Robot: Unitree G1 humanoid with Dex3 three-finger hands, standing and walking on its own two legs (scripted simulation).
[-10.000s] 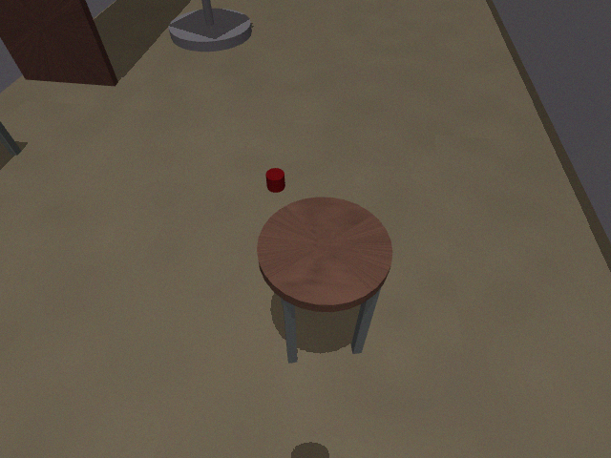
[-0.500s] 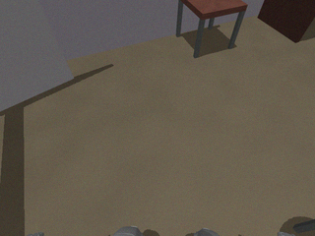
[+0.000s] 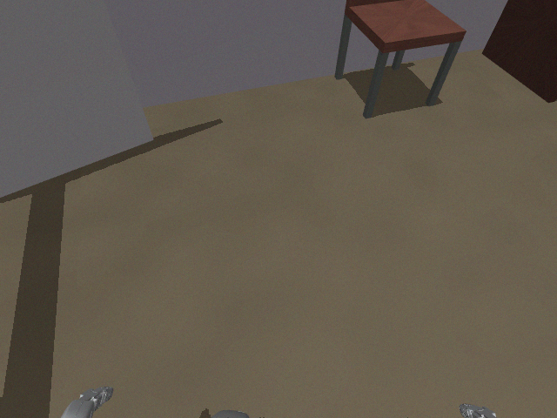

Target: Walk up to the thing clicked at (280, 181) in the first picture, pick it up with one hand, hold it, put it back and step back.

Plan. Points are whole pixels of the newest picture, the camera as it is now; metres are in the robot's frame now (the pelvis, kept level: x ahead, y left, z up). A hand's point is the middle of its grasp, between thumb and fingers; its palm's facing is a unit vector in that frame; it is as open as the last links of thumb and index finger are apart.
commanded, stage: walk up
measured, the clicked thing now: out of the picture +0.54 -1.26 -0.72
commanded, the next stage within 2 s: stand in 0.16 s
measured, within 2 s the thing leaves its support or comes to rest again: neither
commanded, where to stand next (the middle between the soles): +0.07 -0.02 m, yaw -2 degrees
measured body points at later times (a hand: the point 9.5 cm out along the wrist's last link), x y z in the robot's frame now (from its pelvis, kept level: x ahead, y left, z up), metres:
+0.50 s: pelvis +0.01 -0.02 +0.02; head +0.02 -0.02 +0.47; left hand +0.07 +0.28 -0.11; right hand +0.11 -0.32 -0.11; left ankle +0.02 +0.12 -0.72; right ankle +0.02 -0.14 -0.72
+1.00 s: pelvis +0.02 -0.03 +0.03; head +0.03 -0.04 +0.47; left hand +0.12 +0.27 -0.10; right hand +0.09 -0.34 -0.11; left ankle +0.02 +0.12 -0.72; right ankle +0.02 -0.14 -0.72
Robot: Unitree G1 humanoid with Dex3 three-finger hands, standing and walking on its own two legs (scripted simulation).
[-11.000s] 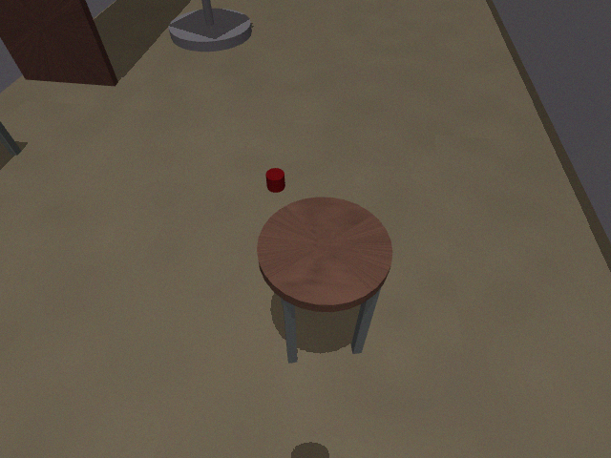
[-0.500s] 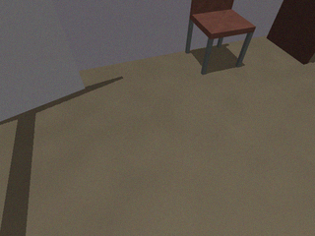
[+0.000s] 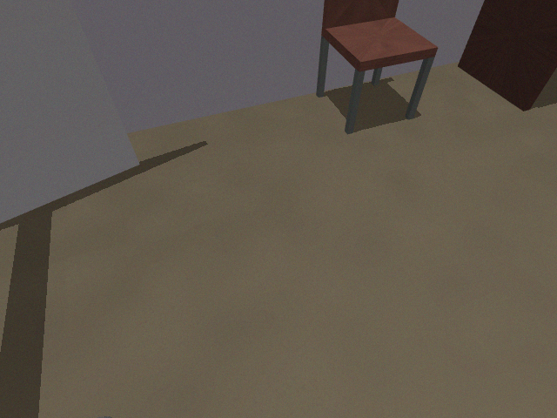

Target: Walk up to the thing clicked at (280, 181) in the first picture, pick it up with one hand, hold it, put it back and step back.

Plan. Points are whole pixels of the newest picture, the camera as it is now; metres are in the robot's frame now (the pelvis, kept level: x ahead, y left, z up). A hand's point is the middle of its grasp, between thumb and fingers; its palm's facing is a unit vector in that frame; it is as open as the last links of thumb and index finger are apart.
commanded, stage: stand
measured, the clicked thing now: out of the picture +0.56 -1.21 -0.74
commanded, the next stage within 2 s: walk up in 1.76 s
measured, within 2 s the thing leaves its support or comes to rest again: neither
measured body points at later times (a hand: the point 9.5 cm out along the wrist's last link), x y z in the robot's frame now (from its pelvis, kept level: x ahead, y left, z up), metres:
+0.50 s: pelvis +0.00 +0.00 +0.00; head +0.01 +0.00 +0.45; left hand +0.08 +0.31 -0.13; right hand +0.09 -0.29 -0.13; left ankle +0.00 +0.16 -0.75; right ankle +0.00 -0.11 -0.75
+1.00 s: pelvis +0.01 +0.01 +0.00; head +0.02 +0.00 +0.45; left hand +0.08 +0.31 -0.13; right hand +0.08 -0.29 -0.14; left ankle +0.00 +0.16 -0.75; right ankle +0.00 -0.11 -0.75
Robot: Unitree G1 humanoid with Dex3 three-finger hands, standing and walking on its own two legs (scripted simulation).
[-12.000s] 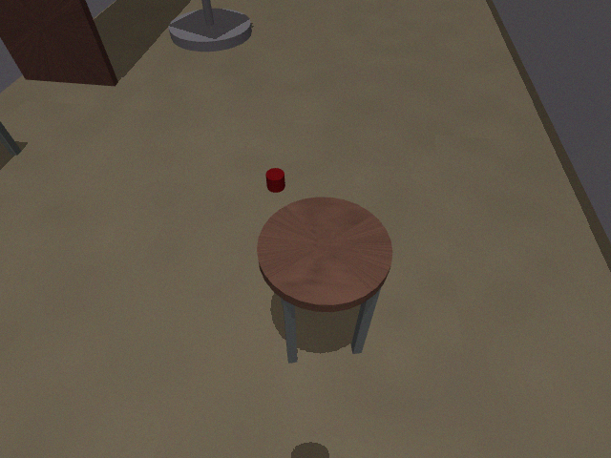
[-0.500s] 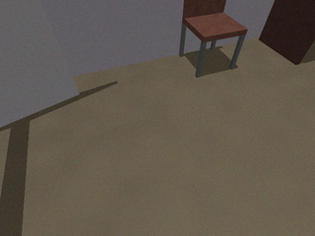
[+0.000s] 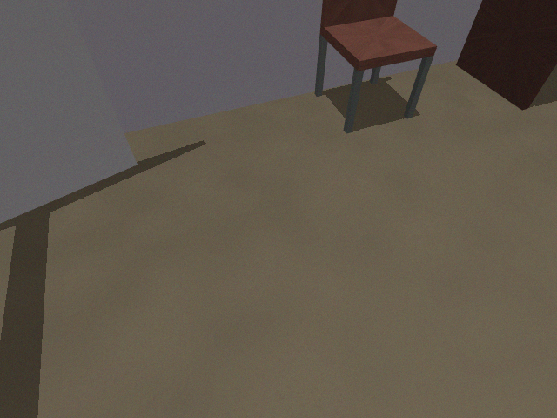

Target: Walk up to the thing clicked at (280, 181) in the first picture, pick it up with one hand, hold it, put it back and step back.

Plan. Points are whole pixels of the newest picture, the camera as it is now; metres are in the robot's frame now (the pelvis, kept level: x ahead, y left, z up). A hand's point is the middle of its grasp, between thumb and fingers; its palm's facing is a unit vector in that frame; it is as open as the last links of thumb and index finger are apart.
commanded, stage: stand
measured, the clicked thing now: out of the picture +0.56 -1.21 -0.74
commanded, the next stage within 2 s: walk up in 0.76 s
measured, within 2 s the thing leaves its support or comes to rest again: neither
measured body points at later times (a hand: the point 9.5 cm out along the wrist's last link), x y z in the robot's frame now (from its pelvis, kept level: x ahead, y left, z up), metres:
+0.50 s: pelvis +0.00 +0.00 +0.00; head +0.01 +0.00 +0.45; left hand +0.07 +0.31 -0.13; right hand +0.08 -0.30 -0.13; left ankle -0.01 +0.15 -0.75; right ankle +0.00 -0.12 -0.75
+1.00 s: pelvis +0.04 +0.03 -0.01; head +0.04 +0.04 +0.44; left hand +0.05 +0.37 -0.13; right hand +0.14 -0.30 -0.11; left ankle +0.09 +0.18 -0.72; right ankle +0.00 -0.11 -0.75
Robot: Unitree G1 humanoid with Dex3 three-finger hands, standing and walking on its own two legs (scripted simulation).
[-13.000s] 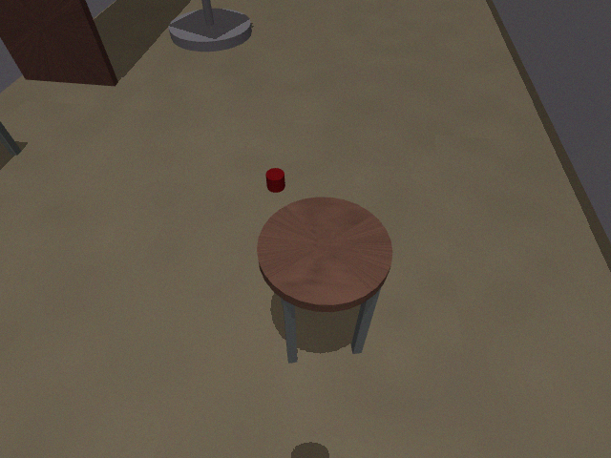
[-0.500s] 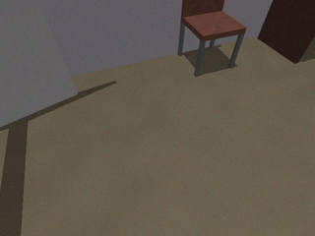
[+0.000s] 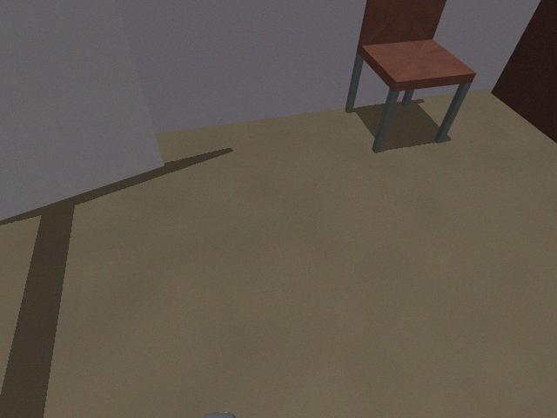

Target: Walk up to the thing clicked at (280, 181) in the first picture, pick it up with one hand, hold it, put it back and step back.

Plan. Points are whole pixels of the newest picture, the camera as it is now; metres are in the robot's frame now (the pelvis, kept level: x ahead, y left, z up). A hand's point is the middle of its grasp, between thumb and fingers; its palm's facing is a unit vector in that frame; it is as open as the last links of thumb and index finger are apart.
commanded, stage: walk up
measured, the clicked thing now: out of the picture +0.45 -1.27 -0.74
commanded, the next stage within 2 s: none
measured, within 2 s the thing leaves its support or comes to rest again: neither
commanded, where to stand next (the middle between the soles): +1.32 -0.09 m, yaw -3 degrees
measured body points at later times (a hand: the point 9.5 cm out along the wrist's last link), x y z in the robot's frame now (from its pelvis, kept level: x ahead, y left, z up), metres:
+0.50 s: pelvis +0.23 +0.00 -0.02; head +0.24 -0.02 +0.43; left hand +0.36 +0.31 -0.12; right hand +0.20 -0.32 -0.14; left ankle +0.09 +0.15 -0.74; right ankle +0.35 -0.14 -0.74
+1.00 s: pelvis +0.51 -0.02 -0.02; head +0.53 +0.00 +0.42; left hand +0.54 +0.32 -0.15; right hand +0.61 -0.35 -0.11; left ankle +0.61 +0.10 -0.74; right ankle +0.37 -0.14 -0.71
